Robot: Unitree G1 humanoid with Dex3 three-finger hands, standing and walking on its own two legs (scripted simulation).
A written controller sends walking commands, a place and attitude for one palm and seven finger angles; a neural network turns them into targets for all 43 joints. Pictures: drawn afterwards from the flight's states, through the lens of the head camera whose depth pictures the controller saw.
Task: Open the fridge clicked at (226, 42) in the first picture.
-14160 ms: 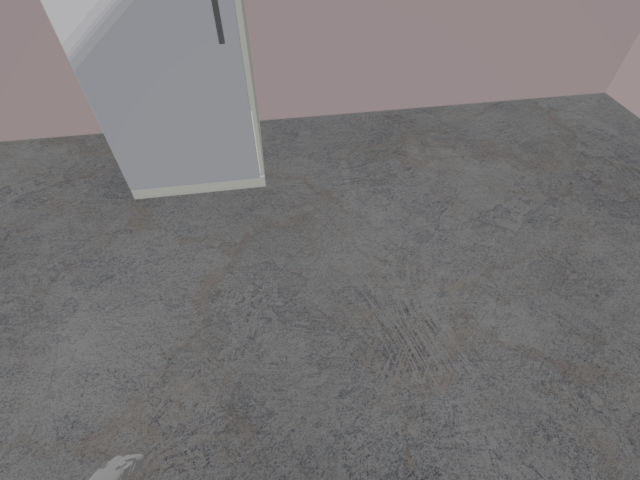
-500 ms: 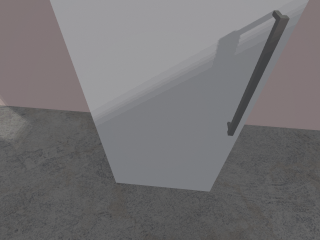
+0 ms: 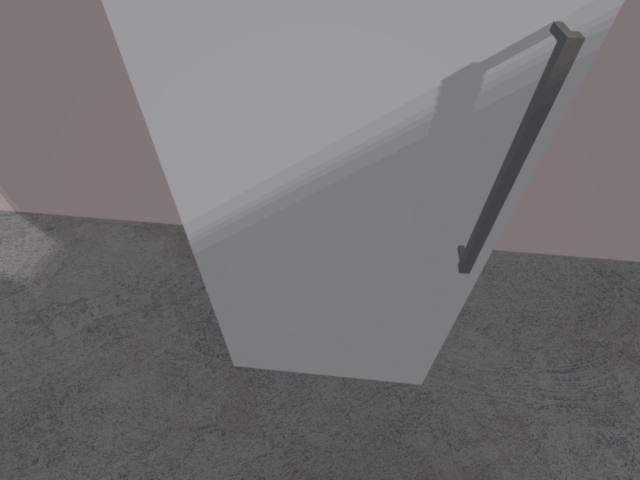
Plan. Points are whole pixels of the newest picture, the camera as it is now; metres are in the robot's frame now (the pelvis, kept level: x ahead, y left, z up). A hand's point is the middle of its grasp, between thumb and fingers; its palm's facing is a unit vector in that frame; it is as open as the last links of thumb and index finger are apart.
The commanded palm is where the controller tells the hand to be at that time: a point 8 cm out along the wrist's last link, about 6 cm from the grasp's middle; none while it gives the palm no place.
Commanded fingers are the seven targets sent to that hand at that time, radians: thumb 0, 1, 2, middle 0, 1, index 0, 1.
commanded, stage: look again from close up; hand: right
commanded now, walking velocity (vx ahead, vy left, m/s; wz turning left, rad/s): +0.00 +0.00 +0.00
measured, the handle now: (500, 175) +0.50 -0.22 +0.13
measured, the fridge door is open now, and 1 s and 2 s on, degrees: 0 0 0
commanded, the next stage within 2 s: raise the hand to about handle height in 0.18 s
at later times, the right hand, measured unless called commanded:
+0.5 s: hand (551, 441) +0.19 -0.26 -0.02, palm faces +0.27 +0.95 -0.12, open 7.7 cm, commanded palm +0.11 -0.30 -0.06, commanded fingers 0.00 -0.62 -0.78 0.22 0.48 0.22 0.48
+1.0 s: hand (554, 450) +0.18 -0.25 +0.00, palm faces +0.01 +1.00 -0.05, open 10.4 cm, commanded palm +0.14 -0.31 +0.01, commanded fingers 0.00 -0.04 -0.53 0.26 0.86 0.26 0.86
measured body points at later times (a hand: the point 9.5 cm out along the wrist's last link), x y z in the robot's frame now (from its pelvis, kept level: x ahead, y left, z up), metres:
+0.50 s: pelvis -0.03 +0.00 -0.03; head +0.00 +0.01 +0.42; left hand +0.13 +0.25 -0.12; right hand +0.17 -0.30 -0.01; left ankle -0.01 +0.09 -0.75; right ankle -0.02 -0.10 -0.75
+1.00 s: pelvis -0.05 -0.01 -0.07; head -0.01 -0.02 +0.38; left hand +0.14 +0.22 -0.13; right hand +0.17 -0.30 +0.00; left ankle -0.01 +0.10 -0.75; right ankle -0.02 -0.10 -0.75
